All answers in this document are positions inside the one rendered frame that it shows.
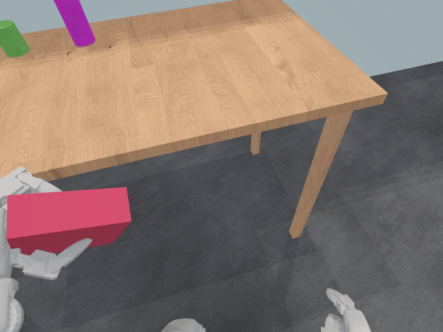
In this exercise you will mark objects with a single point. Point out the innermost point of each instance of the sponge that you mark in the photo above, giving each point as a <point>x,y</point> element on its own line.
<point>53,221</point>

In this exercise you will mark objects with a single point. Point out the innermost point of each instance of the table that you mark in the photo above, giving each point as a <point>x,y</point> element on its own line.
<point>167,81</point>

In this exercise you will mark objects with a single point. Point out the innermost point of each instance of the left robot hand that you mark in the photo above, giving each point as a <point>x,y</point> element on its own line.
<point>40,264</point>

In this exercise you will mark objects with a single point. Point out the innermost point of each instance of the robot left forearm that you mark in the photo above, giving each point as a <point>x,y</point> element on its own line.
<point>11,311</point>

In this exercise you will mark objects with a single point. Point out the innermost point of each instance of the left robot thigh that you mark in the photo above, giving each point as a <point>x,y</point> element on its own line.
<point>184,325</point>

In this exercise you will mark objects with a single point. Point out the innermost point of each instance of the right robot hand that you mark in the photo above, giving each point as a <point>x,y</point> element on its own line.
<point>353,319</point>

